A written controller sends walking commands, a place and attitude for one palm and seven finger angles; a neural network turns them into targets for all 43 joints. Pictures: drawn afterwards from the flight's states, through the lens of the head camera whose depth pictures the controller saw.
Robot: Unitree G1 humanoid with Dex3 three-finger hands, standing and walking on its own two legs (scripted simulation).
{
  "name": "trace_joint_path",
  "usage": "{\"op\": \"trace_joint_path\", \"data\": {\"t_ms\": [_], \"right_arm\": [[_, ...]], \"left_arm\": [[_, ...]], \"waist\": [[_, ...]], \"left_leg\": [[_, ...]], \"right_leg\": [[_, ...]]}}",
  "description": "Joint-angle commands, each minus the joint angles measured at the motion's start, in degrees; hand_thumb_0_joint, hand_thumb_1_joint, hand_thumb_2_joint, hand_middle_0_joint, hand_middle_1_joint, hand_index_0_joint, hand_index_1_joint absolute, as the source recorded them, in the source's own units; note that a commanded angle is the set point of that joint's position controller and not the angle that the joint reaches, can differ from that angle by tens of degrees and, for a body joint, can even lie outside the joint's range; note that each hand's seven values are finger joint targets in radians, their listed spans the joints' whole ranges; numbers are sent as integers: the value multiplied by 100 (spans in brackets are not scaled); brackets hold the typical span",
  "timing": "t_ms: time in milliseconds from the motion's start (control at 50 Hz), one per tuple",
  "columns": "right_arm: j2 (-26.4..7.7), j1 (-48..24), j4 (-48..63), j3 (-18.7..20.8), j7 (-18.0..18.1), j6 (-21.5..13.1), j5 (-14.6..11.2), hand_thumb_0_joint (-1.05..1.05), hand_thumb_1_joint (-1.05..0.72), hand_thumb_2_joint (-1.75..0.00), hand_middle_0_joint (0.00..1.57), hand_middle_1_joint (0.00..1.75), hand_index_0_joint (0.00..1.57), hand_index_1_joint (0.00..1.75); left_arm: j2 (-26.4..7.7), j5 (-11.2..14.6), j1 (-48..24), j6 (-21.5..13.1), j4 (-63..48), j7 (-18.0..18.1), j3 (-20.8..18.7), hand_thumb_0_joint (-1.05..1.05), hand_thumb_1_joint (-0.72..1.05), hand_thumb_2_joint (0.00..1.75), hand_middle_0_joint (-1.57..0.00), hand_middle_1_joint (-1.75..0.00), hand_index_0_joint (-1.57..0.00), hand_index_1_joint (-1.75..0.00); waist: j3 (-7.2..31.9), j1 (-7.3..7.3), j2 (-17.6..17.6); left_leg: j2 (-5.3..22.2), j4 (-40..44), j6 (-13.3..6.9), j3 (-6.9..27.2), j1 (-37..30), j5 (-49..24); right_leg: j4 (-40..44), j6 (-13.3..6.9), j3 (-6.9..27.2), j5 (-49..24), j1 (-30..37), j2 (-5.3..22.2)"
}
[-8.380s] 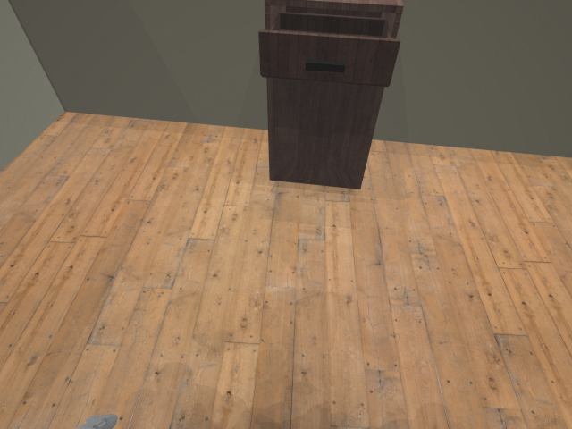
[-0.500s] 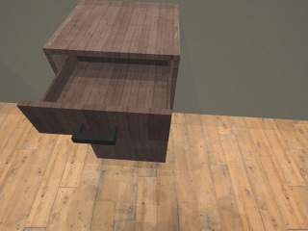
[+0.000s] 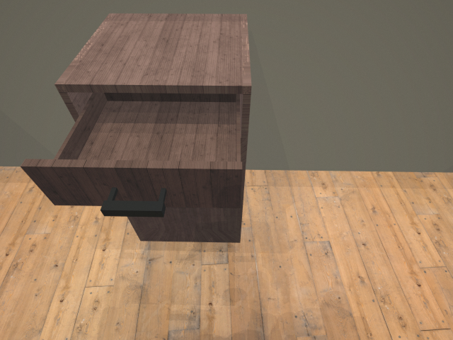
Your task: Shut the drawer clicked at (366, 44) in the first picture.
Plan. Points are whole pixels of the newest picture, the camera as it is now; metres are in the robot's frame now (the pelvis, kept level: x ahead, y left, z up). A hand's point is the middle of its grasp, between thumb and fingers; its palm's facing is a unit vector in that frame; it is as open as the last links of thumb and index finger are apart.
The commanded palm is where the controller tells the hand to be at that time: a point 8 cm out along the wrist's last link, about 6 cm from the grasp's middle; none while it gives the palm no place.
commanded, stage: come to a stop and stand still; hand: left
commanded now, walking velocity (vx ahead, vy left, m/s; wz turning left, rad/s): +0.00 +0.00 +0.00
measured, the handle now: (136, 200) +0.37 +0.22 +0.00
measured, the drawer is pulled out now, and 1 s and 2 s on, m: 0.24 0.24 0.24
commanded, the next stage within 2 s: look again from close up in 0.36 s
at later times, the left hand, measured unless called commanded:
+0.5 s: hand out of the picture -0.06 +0.15 -0.17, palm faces +0.05 -0.98 -0.17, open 7.4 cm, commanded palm none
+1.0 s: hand out of the picture +0.01 +0.18 -0.17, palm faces +0.03 -0.98 -0.21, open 7.4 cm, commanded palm none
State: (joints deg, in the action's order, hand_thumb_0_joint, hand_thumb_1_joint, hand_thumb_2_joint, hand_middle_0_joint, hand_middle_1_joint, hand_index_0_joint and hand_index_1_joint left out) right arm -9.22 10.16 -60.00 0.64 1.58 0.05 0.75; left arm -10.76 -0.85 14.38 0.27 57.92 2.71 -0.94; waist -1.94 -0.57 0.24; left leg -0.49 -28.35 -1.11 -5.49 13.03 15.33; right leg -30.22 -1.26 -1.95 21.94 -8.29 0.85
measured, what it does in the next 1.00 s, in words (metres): stands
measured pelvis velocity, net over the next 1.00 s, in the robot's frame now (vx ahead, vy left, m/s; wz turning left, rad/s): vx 0.00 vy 0.00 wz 0.01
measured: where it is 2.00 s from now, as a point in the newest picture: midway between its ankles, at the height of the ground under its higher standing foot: outside the picture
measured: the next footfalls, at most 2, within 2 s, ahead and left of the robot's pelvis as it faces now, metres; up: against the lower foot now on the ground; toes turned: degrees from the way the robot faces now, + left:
none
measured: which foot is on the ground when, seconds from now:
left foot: down 0.00-1.00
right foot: down 0.00-1.00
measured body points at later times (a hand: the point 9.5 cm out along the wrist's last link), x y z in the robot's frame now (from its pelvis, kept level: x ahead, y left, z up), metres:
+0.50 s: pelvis -0.02 -0.01 +0.01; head +0.00 -0.01 +0.45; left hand -0.06 +0.20 -0.15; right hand -0.02 -0.23 -0.16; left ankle +0.00 +0.11 -0.73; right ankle -0.06 -0.10 -0.73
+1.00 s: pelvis +0.00 +0.00 +0.00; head +0.01 +0.00 +0.45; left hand +0.01 +0.23 -0.15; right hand +0.02 -0.22 -0.16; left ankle +0.00 +0.11 -0.73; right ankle -0.06 -0.10 -0.73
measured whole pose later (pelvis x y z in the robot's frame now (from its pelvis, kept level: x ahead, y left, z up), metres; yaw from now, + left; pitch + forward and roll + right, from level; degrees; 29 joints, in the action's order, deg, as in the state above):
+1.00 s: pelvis +0.00 +0.00 +0.00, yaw +1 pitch -1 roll +1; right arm -9.6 14.4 -63.3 -1.2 1.1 -1.0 0.8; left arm -9.4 -0.4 16.0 -0.8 60.9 2.2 0.7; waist -2.0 -0.2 0.8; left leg -0.3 -27.7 -1.1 -4.5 12.3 14.9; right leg -28.0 -1.4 -2.9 20.9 -6.5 0.5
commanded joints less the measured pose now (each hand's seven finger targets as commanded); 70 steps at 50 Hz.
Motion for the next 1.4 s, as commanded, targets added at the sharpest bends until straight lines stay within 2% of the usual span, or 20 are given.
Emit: {"op": "trace_joint_path", "data": {"t_ms": [0,160,420,440,460,480,520,760,1020,1040,1060,1080,1100,1120,1140,1180,1260,1280,1320,1380], "right_arm": [[-523,288,66,47,3,-72,-5,0,-90,-90,20,30,20,30],[-513,491,-186,-35,-21,-97,0,0,-90,-90,20,30,20,30],[-404,802,-487,-70,21,-145,-32,0,-90,-90,20,30,20,30],[-533,295,-72,-67,-56,-216,-48,0,-90,-90,20,30,20,30],[-247,713,50,-54,-85,-107,-36,0,-90,-90,20,30,20,30],[-252,834,-22,-31,-87,-76,-8,0,-90,-90,20,30,20,30],[-291,1045,3,-52,-93,-119,16,0,-90,-90,20,30,20,30],[-513,839,-61,-90,-20,-179,-2,0,-90,-90,20,30,20,30],[-601,625,-210,-82,8,-194,-18,0,-90,-90,20,30,20,30],[-717,252,195,-30,-19,-202,-58,0,-90,-90,20,30,20,30],[-1656,459,2094,228,164,-1056,-290,0,-90,-90,20,30,20,30],[-1073,138,1793,-33,341,-1651,-203,0,-90,-90,20,30,20,30],[-1096,98,1477,58,369,-1796,-215,0,-90,-90,20,30,20,30],[-847,363,1358,65,265,-1762,-297,0,-90,-90,20,30,20,30],[-1099,225,1816,147,200,-1773,-294,0,-90,-90,20,30,20,30],[-1223,142,2117,299,217,-1820,-145,0,-90,-90,20,30,20,30],[-1172,-276,2724,418,11,-1668,-87,0,-90,-90,20,30,20,30],[-1188,-360,2851,451,-39,-1668,-109,0,-90,-90,20,30,20,30],[-1249,-390,3142,467,-150,-1638,-174,0,-90,-90,20,30,20,30],[-1177,-556,3691,454,-55,-1521,-216,0,-90,-90,20,30,20,30]], "left_arm": [[-494,-1,443,-81,-134,-7,-36,0,90,90,-20,-30,-20,-30],[-466,26,519,-121,99,-55,8,0,90,90,-20,-30,-20,-30],[-253,41,923,-204,442,-41,73,0,90,90,-20,-30,-20,-30],[-307,-94,1175,-359,571,157,109,0,90,90,-20,-30,-20,-30],[-556,-13,850,-366,288,118,76,0,90,90,-20,-30,-20,-30],[-491,-3,629,-351,185,62,90,0,90,90,-20,-30,-20,-30],[-405,13,725,-379,164,53,74,0,90,90,-20,-30,-20,-30],[-292,44,786,-207,172,12,88,0,90,90,-20,-30,-20,-30],[-487,40,663,-191,177,1,62,0,90,90,-20,-30,-20,-30],[-492,-76,1013,-296,306,203,42,0,90,90,-20,-30,-20,-30],[-1955,1032,-3169,-1465,-8627,145,-855,0,90,90,-22,-32,-22,-32],[-1420,599,-382,-1184,-7104,279,-704,0,90,90,-24,-34,-24,-34],[-1065,696,-62,-914,-6746,576,-410,0,90,90,-26,-37,-26,-37],[440,696,1619,-315,-5267,486,423,0,90,90,-28,-39,-28,-39],[263,933,478,-468,-6460,362,292,0,90,90,-30,-41,-30,-41],[-123,833,669,-976,-6096,130,-148,0,90,90,-34,-45,-34,-45],[464,1218,2804,-2204,-4896,-1051,-273,0,90,90,-42,-54,-42,-54],[300,1355,2760,-2560,-4921,-1398,-464,0,90,90,-44,-56,-44,-56],[-109,1599,2550,-3083,-4911,-2110,-866,0,90,90,-48,-60,-48,-60],[-871,1612,1756,-3115,-5971,-2195,-1468,0,90,90,-54,-67,-54,-67]], "waist": [[-85,-5,220],[-314,8,-47],[-199,17,23],[-492,-138,80],[-187,287,19],[-290,315,-307],[91,283,-319],[-340,45,155],[-15,20,60],[-277,-96,282],[2627,535,-730],[2670,-49,-2103],[2245,67,-1718],[1356,250,-1064],[711,303,-643],[283,436,397],[628,-146,1766],[819,-201,1756],[1117,-278,869],[1836,-319,-80]], "left_leg": [[640,595,-114,731,-320,-1274],[595,937,-68,767,-285,-621],[602,832,-55,718,-398,-1038],[628,-458,87,535,184,-1180],[452,-357,57,588,44,23],[428,-214,56,591,-49,23],[486,-82,0,599,-154,-622],[562,416,-160,760,13,-1111],[590,410,-139,664,-358,-1701],[674,-779,-5,541,14,-2088],[96,23,-137,584,-1456,-2931],[414,336,-149,650,-2596,-4022],[445,235,100,689,-1946,-3927],[489,238,-22,708,-1475,-3558],[471,120,-35,857,-843,-2981],[209,-397,-77,750,32,-1594],[67,-1327,63,575,1603,-1184],[30,-1524,104,531,1899,-966],[-52,-1826,184,441,2110,-776],[-118,-2175,53,205,2233,-485]], "right_leg": [[774,-71,555,-1681,-352,606],[1180,-104,581,-755,-472,571],[1218,-123,541,-1342,-309,558],[1228,83,895,-3481,-522,868],[1331,-179,986,-2007,-660,1102],[1337,-317,898,-875,-904,956],[999,-349,668,-1169,-582,678],[680,-156,407,-1283,-347,454],[708,-91,419,-2126,-81,545],[899,113,839,-4261,-421,813],[212,-103,191,-4179,-163,318],[-350,-158,16,-2560,-501,-46],[-358,-87,-219,-1175,-810,-69],[-258,1,-263,-903,-1284,-61],[-105,34,-320,-1098,-1339,-12],[83,58,-422,-1260,-1803,-89],[-1074,133,-430,-2130,-2234,-101],[-1281,145,-323,-2218,-2293,-61],[-1590,54,-50,-2290,-2247,60],[-1701,68,263,-1625,-2258,94]]}}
